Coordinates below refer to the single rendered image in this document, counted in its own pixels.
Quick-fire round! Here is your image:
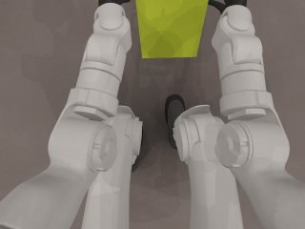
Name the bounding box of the left robot upper arm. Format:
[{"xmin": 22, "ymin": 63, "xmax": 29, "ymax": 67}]
[{"xmin": 0, "ymin": 117, "xmax": 118, "ymax": 229}]

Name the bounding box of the robot right hand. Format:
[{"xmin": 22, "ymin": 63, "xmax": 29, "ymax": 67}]
[{"xmin": 208, "ymin": 0, "xmax": 247, "ymax": 14}]

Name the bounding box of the carton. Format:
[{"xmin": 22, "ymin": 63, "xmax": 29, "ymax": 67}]
[{"xmin": 135, "ymin": 0, "xmax": 209, "ymax": 59}]

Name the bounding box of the robot right forearm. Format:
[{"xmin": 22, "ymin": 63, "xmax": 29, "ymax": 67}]
[{"xmin": 212, "ymin": 5, "xmax": 286, "ymax": 134}]

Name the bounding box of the right robot upper arm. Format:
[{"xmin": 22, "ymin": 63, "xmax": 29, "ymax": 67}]
[{"xmin": 214, "ymin": 120, "xmax": 305, "ymax": 229}]

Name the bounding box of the robot foot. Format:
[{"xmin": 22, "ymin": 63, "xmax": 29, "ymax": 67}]
[
  {"xmin": 165, "ymin": 94, "xmax": 186, "ymax": 150},
  {"xmin": 131, "ymin": 126, "xmax": 143, "ymax": 172}
]

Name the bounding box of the left robot foot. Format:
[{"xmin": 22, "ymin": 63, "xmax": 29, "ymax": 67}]
[{"xmin": 131, "ymin": 126, "xmax": 143, "ymax": 172}]

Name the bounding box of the robot left forearm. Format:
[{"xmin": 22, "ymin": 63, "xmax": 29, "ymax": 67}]
[{"xmin": 48, "ymin": 3, "xmax": 132, "ymax": 152}]

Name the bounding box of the right robot foot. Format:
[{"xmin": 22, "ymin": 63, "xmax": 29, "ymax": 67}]
[{"xmin": 165, "ymin": 94, "xmax": 186, "ymax": 150}]

